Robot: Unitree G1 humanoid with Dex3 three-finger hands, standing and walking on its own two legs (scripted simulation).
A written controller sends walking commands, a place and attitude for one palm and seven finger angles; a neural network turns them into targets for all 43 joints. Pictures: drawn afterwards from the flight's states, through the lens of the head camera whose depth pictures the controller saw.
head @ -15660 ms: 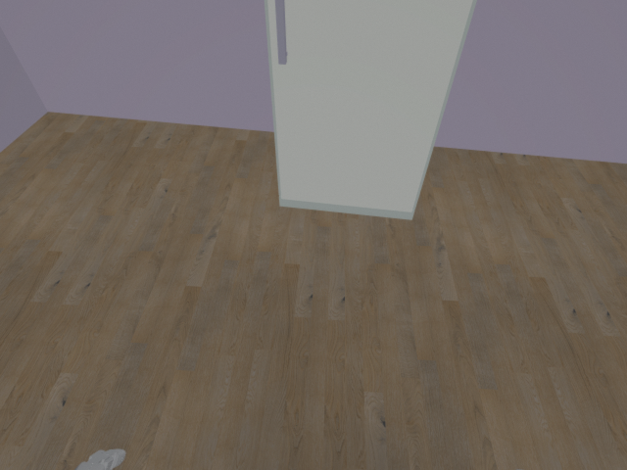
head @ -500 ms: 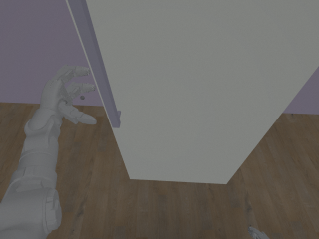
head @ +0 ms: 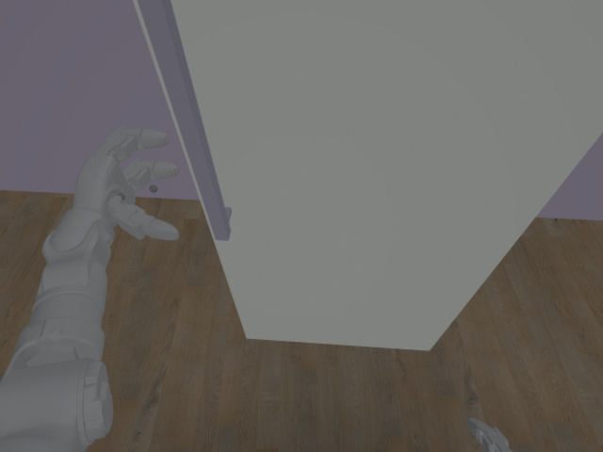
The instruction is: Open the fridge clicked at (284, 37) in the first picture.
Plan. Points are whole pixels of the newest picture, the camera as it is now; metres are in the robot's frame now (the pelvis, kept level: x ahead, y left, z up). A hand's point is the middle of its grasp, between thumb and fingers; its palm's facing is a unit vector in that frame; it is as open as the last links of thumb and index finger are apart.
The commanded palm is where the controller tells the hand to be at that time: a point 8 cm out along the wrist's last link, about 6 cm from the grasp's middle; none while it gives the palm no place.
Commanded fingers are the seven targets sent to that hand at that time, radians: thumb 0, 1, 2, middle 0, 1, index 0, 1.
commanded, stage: move the hooked fingers beside the handle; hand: left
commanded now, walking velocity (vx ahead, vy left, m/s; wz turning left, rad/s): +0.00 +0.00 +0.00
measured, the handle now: (194, 112) +0.48 +0.15 +0.20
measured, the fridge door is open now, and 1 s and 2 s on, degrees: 0 0 0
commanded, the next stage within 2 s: feel for the door with the fingertips in 0.20 s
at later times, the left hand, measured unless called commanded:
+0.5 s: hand (164, 192) +0.41 +0.19 +0.12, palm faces -0.06 -1.00 -0.02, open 14.0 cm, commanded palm +0.39 +0.23 +0.13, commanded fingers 0.00 -0.50 0.30 -0.30 -1.20 -0.30 -1.20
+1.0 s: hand (177, 182) +0.43 +0.17 +0.13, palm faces -0.05 -1.00 -0.03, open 14.0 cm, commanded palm +0.40 +0.22 +0.13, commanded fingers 0.00 -0.50 0.30 -0.30 -1.20 -0.30 -1.20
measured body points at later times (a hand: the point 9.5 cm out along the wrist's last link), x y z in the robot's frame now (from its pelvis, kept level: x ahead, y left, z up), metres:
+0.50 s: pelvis +0.00 +0.00 +0.00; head +0.04 -0.01 +0.45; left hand +0.41 +0.24 +0.13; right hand +0.10 -0.26 -0.11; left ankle -0.03 +0.11 -0.73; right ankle +0.05 -0.10 -0.73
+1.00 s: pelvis +0.00 +0.00 +0.00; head +0.04 -0.01 +0.45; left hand +0.42 +0.23 +0.13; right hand +0.10 -0.26 -0.11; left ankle -0.03 +0.11 -0.73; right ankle +0.05 -0.10 -0.73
